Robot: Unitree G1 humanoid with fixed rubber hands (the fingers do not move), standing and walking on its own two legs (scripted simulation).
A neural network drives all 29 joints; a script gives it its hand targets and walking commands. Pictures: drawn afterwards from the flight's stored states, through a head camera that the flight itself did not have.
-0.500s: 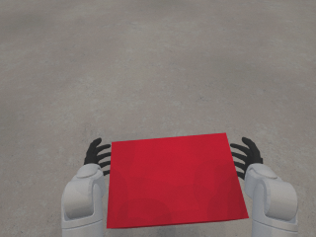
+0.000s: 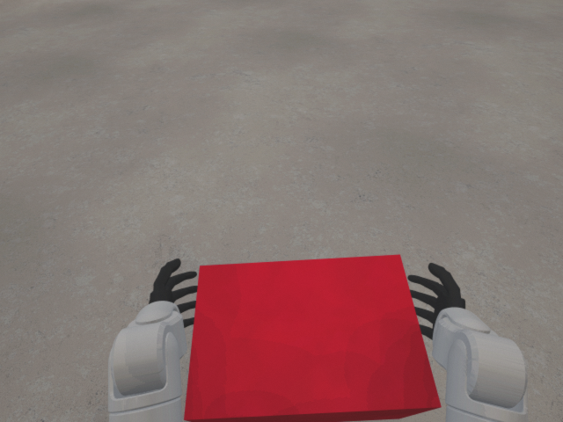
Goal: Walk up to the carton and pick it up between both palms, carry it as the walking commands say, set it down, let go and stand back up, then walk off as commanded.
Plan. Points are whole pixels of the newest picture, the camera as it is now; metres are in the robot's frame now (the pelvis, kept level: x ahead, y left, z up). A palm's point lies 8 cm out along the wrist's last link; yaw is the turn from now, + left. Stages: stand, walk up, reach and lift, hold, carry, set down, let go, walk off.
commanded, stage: carry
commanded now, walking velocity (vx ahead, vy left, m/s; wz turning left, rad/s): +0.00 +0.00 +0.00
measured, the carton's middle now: (303, 345) +0.26 -0.01 -0.01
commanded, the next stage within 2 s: hold in 0.66 s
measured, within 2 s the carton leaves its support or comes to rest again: neither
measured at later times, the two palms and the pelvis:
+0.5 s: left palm (156, 326) +0.24 +0.18 +0.08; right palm (446, 327) +0.24 -0.18 +0.08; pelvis -0.02 +0.00 +0.00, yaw +1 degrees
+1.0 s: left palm (159, 344) +0.23 +0.18 +0.06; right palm (434, 310) +0.27 -0.18 +0.06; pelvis -0.02 -0.02 +0.02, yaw +16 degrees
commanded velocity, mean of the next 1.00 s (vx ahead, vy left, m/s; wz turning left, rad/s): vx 0.00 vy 0.00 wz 0.00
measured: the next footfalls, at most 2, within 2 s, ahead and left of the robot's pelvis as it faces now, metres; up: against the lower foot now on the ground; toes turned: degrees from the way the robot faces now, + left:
none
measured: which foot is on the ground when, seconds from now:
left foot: down 0.00-1.00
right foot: down 0.00-1.00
